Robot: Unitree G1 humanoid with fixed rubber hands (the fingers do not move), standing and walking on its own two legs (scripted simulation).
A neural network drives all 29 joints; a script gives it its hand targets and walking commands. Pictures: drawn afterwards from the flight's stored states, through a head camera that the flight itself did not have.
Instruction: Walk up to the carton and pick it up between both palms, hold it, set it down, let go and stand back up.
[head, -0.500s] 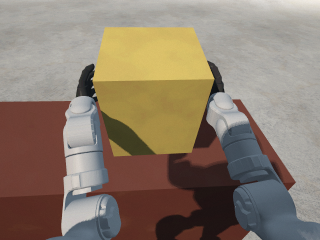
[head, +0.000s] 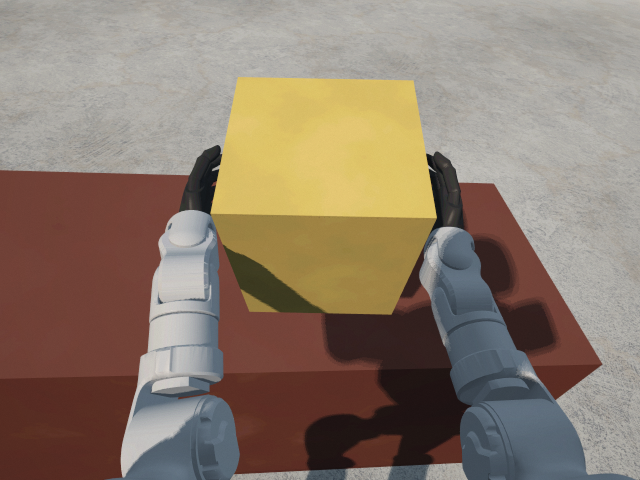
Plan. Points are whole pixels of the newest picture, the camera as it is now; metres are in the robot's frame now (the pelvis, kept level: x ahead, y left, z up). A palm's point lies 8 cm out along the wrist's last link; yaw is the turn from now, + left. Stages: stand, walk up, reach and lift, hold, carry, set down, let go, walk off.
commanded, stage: set down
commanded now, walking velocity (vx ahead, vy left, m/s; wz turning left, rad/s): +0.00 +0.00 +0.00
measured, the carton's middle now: (322, 208) +0.41 -0.01 +0.13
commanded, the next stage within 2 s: none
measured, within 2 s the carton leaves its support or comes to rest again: neither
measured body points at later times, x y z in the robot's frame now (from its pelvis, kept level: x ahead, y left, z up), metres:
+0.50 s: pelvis +0.01 +0.01 +0.00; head -0.01 +0.05 +0.45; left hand +0.43 +0.15 +0.13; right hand +0.39 -0.15 +0.14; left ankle +0.01 +0.10 -0.75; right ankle +0.00 -0.13 -0.75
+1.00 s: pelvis +0.01 +0.01 +0.00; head +0.02 +0.06 +0.45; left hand +0.45 +0.14 +0.11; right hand +0.39 -0.16 +0.12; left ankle +0.01 +0.10 -0.75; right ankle +0.00 -0.13 -0.75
